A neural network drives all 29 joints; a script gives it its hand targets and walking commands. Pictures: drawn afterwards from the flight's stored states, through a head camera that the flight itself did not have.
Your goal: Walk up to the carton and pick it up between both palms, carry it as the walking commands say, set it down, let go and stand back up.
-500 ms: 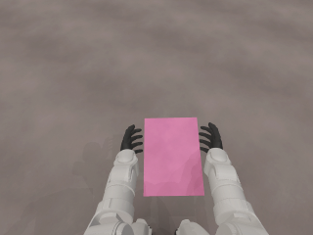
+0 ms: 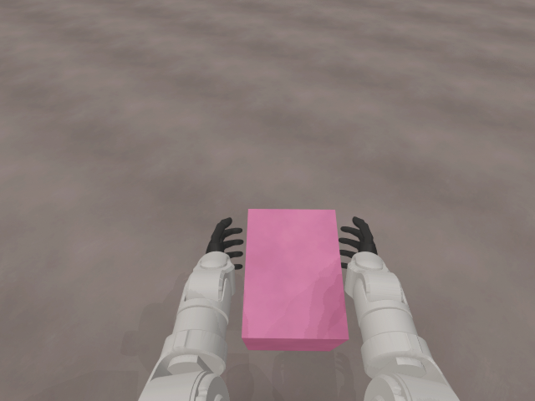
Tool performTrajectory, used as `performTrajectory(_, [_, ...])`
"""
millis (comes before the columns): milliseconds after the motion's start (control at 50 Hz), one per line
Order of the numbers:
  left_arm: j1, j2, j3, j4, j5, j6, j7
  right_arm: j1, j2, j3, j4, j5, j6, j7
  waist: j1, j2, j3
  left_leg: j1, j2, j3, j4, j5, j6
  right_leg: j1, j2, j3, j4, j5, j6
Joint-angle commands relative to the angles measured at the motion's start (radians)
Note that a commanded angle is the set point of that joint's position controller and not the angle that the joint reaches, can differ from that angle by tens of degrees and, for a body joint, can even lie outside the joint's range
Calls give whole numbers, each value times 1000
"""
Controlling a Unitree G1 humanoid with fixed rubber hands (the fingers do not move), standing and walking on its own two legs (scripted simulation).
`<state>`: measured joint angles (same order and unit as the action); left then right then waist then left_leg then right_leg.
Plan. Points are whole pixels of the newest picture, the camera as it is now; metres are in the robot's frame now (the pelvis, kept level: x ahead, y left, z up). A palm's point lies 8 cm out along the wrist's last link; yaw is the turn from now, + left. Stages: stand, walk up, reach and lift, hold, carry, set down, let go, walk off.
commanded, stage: reach and lift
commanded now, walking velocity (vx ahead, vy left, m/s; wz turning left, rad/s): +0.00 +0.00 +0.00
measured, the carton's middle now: (290, 282) +0.34 -0.03 -0.07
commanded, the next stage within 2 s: hold in 1.44 s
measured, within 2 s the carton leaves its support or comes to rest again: neither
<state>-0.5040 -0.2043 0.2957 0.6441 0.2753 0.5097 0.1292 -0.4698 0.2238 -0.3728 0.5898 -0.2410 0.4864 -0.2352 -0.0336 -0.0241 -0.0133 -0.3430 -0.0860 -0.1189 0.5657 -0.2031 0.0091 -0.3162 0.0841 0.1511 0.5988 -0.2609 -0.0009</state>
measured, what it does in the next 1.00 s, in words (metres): stands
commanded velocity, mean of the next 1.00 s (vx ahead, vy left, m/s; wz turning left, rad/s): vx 0.00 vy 0.00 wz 0.00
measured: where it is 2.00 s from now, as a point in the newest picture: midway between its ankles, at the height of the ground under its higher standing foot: outside the picture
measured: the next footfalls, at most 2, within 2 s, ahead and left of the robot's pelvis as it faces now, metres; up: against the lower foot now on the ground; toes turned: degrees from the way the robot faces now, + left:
none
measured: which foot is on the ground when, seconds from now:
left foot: down 0.00-1.00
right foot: down 0.00-1.00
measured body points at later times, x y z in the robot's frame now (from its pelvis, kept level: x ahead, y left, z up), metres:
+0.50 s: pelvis +0.01 +0.00 +0.01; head -0.05 +0.01 +0.45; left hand +0.34 +0.10 +0.05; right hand +0.33 -0.14 +0.06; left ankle +0.06 +0.11 -0.73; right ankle +0.04 -0.12 -0.73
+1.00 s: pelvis +0.00 +0.00 +0.00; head -0.06 +0.01 +0.45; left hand +0.33 +0.12 +0.05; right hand +0.33 -0.12 +0.06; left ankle +0.06 +0.11 -0.73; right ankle +0.04 -0.12 -0.73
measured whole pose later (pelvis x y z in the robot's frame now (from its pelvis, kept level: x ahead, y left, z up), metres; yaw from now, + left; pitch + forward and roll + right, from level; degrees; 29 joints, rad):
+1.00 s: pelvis +0.00 +0.00 +0.00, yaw +0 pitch -7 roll +1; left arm -0.56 -0.22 0.39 0.70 0.29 0.63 0.24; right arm -0.57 0.26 -0.44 0.69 -0.32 0.61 -0.28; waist 0.01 -0.03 -0.04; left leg -0.20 -0.08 -0.12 0.51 -0.19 0.00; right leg -0.18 0.08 0.15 0.56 -0.25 -0.01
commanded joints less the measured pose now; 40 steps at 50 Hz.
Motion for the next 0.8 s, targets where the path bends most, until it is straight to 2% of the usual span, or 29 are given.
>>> performTrajectory(0, [-664, -1044, -528, -76, -234, -8, -305, -651, 1118, 567, -19, 200, 37, 388, 3, -33, -424, 319, 42, -29, -75, 41, 1, 42, -38, -17, -133, 64, 15])
performTrajectory(60, [-775, -1045, -551, -151, -258, -12, -309, -684, 1140, 573, -24, 220, 38, 400, -3, 10, -489, 362, 42, -24, -70, 75, -3, 40, -40, -11, -127, 100, 10])
performTrajectory(80, [-707, -1050, -527, -86, -233, 5, -312, -670, 1128, 541, -3, 206, 44, 398, -6, 20, -464, 361, 45, -28, -71, 107, -3, 27, -46, 0, -137, 119, 8])
performTrajectory(120, [-672, -1043, -510, -67, -231, 29, -308, -651, 1125, 535, 7, 209, 64, 403, 39, 32, -470, 350, 40, -9, -71, 105, -12, 72, -45, -11, -142, 112, 8])
performTrajectory(140, [-707, -1067, -531, -119, -249, 19, -314, -674, 1130, 530, -22, 219, 62, 409, 6, 11, -531, 403, 48, -20, -72, 135, -9, 67, -36, -17, -132, 142, 9])
performTrajectory(160, [-721, -1061, -521, -107, -237, 28, -309, -666, 1140, 524, -4, 227, 66, 412, 28, 64, -538, 360, 34, 1, -78, 102, -17, 106, -37, -16, -132, 126, 5])
performTrajectory(180, [-711, -1064, -475, -32, -220, 50, -312, -632, 1103, 445, 95, 171, 83, 409, -11, 34, -426, 326, 38, -1, -103, 65, -15, 55, -35, -20, -154, 98, 8])
performTrajectory(220, [-689, -1100, -484, -13, -231, 57, -321, -722, 1094, 462, 27, 189, 80, 421, -5, 23, -477, 383, 45, -6, -89, 70, -19, 59, -38, -25, -148, 81, -5])
performTrajectory(260, [-710, -1081, -439, 11, -222, 76, -323, -675, 1079, 415, 113, 148, 105, 417, -23, 13, -362, 341, 40, 3, -127, 15, -23, 62, -41, -33, -172, 44, 2])
performTrajectory(280, [-636, -1095, -442, 27, -231, 81, -324, -660, 1083, 444, 65, 174, 108, 420, -12, 8, -373, 362, 44, -5, -123, 84, -26, 64, -33, -39, -165, 108, -4])
performTrajectory(340, [-790, -1057, -451, -59, -262, 60, -327, -707, 1105, 434, 92, 190, 109, 418, -31, -2, -373, 355, 36, 0, -119, 66, -15, 68, -58, -17, -180, 104, 11])
performTrajectory(380, [-713, -1094, -401, 29, -245, 82, -330, -716, 1074, 430, 70, 178, 119, 417, -34, -28, -340, 346, 33, -9, -127, 81, -16, 68, -45, -42, -185, 109, 9])
performTrajectory(400, [-720, -1081, -382, 31, -240, 76, -332, -747, 1096, 439, 51, 184, 116, 415, -18, -65, -358, 346, 38, -8, -124, 52, -9, 80, -57, -31, -193, 80, 16])
performTrajectory(420, [-718, -1059, -392, 4, -236, 72, -329, -698, 1120, 443, 83, 186, 122, 414, 0, -36, -403, 367, 35, 0, -120, 77, -11, 102, -62, -25, -182, 117, 17])
performTrajectory(440, [-740, -1037, -396, -8, -251, 77, -330, -674, 1090, 423, 113, 185, 128, 410, -10, -7, -353, 366, 37, 0, -119, 79, -12, 77, -67, -20, -192, 108, 14])
performTrajectory(460, [-710, -1060, -358, 66, -235, 85, -331, -735, 1099, 434, 79, 189, 129, 408, 16, -25, -321, 332, 34, 11, -121, 48, -9, 96, -66, -23, -188, 78, 15])
performTrajectory(500, [-667, -1055, -358, 70, -205, 91, -318, -727, 1074, 414, 97, 192, 126, 422, 31, 32, -349, 324, 42, 13, -133, 61, -17, 115, -51, -31, -180, 94, 8])
performTrajectory(540, [-708, -1075, -376, 36, -218, 80, -321, -768, 1089, 460, 21, 198, 113, 426, 39, -14, -427, 369, 35, 7, -117, 92, -17, 113, -46, -30, -175, 108, 9])
performTrajectory(560, [-666, -1087, -349, 58, -215, 83, -317, -769, 1063, 439, 51, 192, 118, 432, 44, 13, -372, 363, 41, 11, -125, 94, -24, 78, -45, -33, -176, 94, 0])
performTrajectory(580, [-689, -1095, -375, 13, -227, 85, -313, -692, 1071, 421, 94, 181, 119, 434, 14, 35, -397, 386, 51, -6, -116, 127, -34, 81, -49, -18, -171, 121, -10])
performTrajectory(600, [-698, -1092, -386, -7, -236, 85, -314, -725, 1078, 440, 70, 189, 123, 433, 31, 23, -408, 387, 52, 4, -118, 142, -29, 92, -49, -19, -172, 137, -5])
performTrajectory(620, [-721, -1086, -418, -46, -257, 78, -312, -705, 1085, 447, 77, 200, 117, 436, 16, 20, -411, 370, 58, -7, -121, 133, -31, 111, -40, -30, -165, 141, -7])
performTrajectory(640, [-804, -1103, -442, -85, -270, 71, -312, -690, 1065, 422, 111, 176, 111, 440, -17, 42, -434, 411, 48, -5, -113, 137, -46, 72, -36, -34, -166, 120, -12])
performTrajectory(660, [-760, -1116, -453, -76, -282, 62, -310, -761, 1081, 496, 11, 215, 96, 436, 17, 29, -502, 420, 55, -9, -101, 160, -40, 117, -39, -24, -152, 156, -12])
performTrajectory(680, [-777, -1110, -487, -138, -294, 61, -305, -670, 1094, 487, 55, 209, 101, 440, -3, 47, -486, 444, 53, -11, -107, 170, -46, 72, -37, -26, -160, 153, -20])
performTrajectory(700, [-701, -1112, -447, -67, -265, 73, -305, -744, 1090, 504, 27, 205, 105, 434, 38, -1, -449, 400, 51, -7, -104, 161, -36, 91, -42, -31, -156, 146, -9])
performTrajectory(720, [-728, -1136, -452, -45, -282, 75, -310, -725, 1081, 478, 45, 196, 101, 433, 8, -8, -411, 400, 43, -14, -102, 144, -41, 63, -37, -30, -165, 118, -15])
performTrajectory(760, [-741, -1115, -441, -21, -271, 80, -312, -767, 1089, 477, 41, 206, 95, 440, 19, -12, -400, 343, 53, -5, -115, 51, -38, 96, -31, -42, -153, 50, -8])
performTrajectory(780, [-739, -1073, -390, 25, -236, 84, -310, -712, 1091, 432, 137, 171, 104, 439, 29, 15, -360, 335, 44, 7, -120, 36, -36, 76, -50, -34, -169, 39, -8])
